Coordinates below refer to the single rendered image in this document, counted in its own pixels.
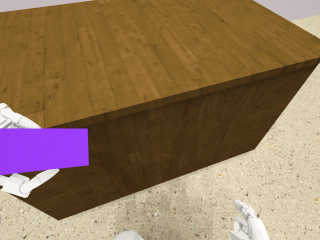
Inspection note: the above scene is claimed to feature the right robot hand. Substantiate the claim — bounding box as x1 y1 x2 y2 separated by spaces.
231 199 270 240

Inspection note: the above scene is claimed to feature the sponge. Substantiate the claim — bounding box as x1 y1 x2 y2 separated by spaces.
0 128 89 175

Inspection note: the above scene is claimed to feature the table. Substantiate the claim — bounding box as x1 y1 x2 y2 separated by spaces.
0 0 320 221

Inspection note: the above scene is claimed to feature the left robot hand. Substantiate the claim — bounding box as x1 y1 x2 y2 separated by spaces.
0 103 60 198

